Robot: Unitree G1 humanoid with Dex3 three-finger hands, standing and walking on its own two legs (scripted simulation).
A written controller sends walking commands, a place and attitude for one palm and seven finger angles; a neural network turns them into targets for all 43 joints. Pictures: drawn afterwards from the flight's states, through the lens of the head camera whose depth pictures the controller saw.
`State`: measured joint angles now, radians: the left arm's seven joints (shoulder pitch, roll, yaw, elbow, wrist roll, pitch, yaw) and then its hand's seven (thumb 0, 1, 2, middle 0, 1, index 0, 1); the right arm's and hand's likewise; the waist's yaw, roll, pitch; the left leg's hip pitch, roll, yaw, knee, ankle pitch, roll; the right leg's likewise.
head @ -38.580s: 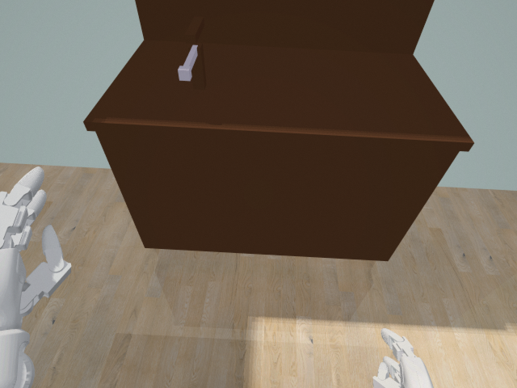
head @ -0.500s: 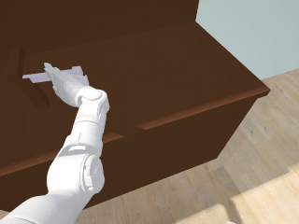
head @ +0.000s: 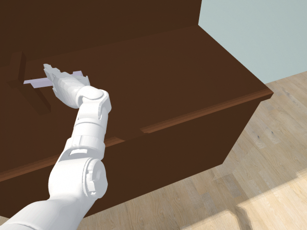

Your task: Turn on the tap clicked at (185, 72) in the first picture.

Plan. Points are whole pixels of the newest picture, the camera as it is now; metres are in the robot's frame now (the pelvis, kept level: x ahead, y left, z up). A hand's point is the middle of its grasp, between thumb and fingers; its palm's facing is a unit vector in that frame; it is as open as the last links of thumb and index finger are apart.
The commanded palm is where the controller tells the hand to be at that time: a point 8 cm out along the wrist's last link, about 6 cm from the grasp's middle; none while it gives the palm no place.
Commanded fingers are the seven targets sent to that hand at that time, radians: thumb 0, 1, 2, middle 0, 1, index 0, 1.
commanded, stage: lift the hand up off the lever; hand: left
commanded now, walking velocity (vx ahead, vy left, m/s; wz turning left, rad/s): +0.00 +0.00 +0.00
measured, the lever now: (78, 77) +0.53 +0.22 +0.11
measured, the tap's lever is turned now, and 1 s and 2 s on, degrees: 80 80 80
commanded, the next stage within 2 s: draw the hand back beside the body in 1.14 s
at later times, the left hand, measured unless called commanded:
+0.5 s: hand (81, 78) +0.46 +0.18 +0.16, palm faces +0.81 -0.56 -0.15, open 7.8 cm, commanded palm +0.41 +0.20 +0.18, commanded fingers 0.00 0.90 0.90 -0.15 -0.15 -0.15 -0.15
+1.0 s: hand (78, 72) +0.45 +0.18 +0.19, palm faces +0.80 -0.59 -0.12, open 7.8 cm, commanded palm +0.39 +0.20 +0.19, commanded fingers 0.00 0.90 0.90 -0.15 -0.15 -0.15 -0.15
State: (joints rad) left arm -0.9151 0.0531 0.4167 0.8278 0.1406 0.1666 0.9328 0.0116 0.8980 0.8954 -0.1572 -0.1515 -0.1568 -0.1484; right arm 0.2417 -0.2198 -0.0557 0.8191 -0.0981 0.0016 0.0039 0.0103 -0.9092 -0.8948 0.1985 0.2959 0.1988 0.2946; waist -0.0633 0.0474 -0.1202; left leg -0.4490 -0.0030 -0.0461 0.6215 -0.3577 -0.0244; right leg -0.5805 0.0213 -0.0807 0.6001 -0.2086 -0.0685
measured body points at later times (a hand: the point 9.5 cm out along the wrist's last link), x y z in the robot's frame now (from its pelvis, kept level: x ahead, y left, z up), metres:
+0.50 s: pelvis -0.01 +0.00 +0.00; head +0.02 -0.03 +0.45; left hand +0.42 +0.20 +0.18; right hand +0.09 -0.25 -0.14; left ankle -0.03 +0.14 -0.72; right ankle +0.05 -0.07 -0.72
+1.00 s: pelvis +0.00 +0.01 +0.01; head +0.01 -0.02 +0.46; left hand +0.40 +0.20 +0.20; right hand +0.12 -0.24 -0.13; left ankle -0.03 +0.14 -0.72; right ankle +0.05 -0.07 -0.72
